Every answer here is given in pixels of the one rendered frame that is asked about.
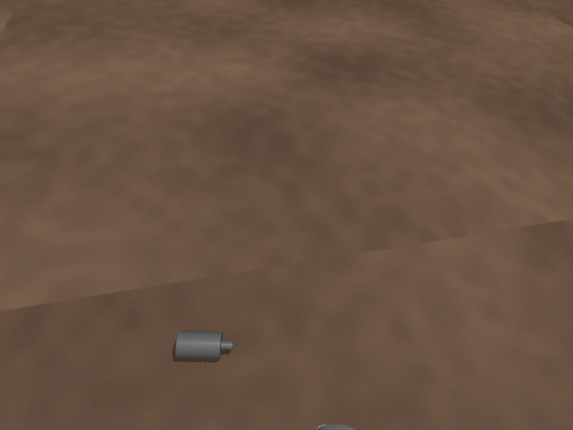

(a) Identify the bottle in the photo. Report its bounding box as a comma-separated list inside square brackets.
[175, 331, 233, 358]

